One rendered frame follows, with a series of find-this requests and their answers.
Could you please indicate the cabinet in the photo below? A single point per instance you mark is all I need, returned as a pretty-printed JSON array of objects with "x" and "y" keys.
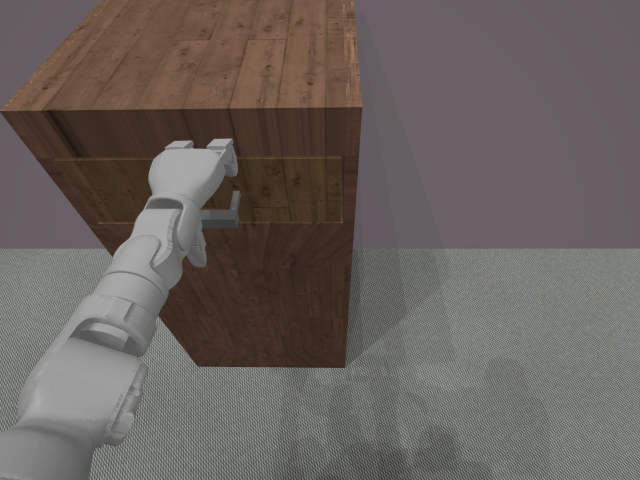
[{"x": 280, "y": 78}]

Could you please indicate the handle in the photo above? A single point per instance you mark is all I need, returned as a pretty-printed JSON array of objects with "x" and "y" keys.
[{"x": 222, "y": 218}]

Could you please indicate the drawer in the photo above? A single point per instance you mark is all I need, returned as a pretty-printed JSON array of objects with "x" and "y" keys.
[{"x": 272, "y": 188}]

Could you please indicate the robot left hand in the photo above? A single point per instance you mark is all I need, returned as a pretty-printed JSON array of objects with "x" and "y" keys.
[{"x": 195, "y": 174}]

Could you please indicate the left robot upper arm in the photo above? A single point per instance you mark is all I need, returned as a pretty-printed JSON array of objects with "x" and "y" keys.
[{"x": 87, "y": 397}]

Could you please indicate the robot left forearm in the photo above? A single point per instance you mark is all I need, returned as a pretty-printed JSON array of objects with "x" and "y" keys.
[{"x": 121, "y": 312}]

